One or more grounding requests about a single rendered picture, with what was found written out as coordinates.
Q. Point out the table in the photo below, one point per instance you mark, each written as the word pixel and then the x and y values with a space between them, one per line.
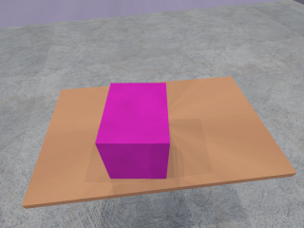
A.
pixel 216 138

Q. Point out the carton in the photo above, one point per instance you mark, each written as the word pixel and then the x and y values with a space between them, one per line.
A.
pixel 133 139

